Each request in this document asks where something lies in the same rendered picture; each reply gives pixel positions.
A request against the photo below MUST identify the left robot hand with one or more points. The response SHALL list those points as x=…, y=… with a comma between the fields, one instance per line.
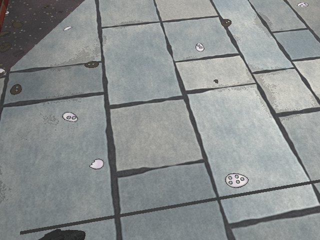
x=59, y=234

